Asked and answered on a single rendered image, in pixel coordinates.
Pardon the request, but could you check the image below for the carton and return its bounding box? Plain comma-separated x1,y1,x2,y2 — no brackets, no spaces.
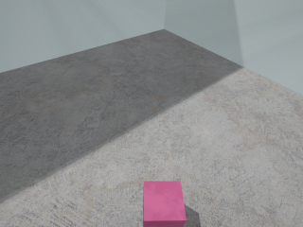
143,181,187,227

